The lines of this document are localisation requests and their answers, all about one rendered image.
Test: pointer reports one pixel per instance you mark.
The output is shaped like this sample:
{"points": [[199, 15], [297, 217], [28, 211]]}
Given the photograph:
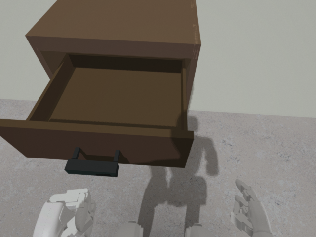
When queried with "left robot hand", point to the left robot hand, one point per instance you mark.
{"points": [[72, 209]]}

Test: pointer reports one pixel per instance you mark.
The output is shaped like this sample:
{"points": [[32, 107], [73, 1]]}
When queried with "cabinet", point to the cabinet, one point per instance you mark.
{"points": [[143, 28]]}

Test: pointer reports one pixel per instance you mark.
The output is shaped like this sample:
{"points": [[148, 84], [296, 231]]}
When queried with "drawer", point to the drawer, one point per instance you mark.
{"points": [[104, 103]]}

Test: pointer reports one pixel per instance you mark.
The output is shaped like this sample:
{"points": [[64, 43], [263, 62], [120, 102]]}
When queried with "left robot thigh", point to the left robot thigh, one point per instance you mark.
{"points": [[129, 230]]}

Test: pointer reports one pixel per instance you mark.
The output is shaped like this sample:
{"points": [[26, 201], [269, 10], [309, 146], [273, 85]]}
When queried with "right robot thigh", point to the right robot thigh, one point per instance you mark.
{"points": [[198, 231]]}

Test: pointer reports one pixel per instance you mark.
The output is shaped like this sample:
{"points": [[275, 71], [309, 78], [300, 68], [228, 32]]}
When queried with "robot thigh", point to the robot thigh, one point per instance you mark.
{"points": [[129, 230], [198, 231]]}

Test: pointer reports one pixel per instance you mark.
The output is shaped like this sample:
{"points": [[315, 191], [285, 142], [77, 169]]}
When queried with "handle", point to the handle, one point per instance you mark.
{"points": [[91, 167]]}

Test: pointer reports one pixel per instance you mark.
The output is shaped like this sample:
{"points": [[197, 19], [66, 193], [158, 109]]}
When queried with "right robot hand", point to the right robot hand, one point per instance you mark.
{"points": [[254, 217]]}

